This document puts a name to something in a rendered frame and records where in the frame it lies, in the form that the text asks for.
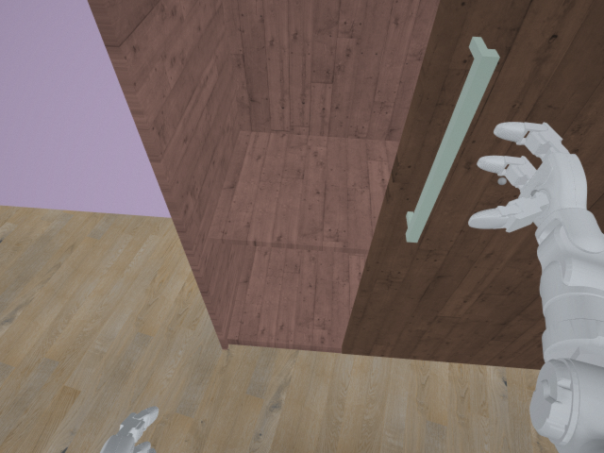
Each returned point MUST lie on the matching right robot hand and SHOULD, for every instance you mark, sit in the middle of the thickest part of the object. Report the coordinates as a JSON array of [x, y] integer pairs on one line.
[[560, 179]]

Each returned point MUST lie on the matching robot right upper arm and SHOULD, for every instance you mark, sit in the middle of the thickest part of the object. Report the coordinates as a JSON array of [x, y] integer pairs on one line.
[[567, 406]]

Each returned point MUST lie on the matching left robot hand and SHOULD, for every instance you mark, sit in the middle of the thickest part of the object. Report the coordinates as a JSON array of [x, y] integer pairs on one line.
[[131, 430]]

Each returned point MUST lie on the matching wardrobe door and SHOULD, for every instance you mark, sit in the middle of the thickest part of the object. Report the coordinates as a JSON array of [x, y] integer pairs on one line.
[[463, 294]]

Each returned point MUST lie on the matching handle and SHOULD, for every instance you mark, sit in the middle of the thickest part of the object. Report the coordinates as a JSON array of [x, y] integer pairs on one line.
[[481, 71]]

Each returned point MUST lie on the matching right robot forearm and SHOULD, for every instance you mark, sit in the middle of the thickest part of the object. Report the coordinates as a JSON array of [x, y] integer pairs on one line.
[[571, 252]]

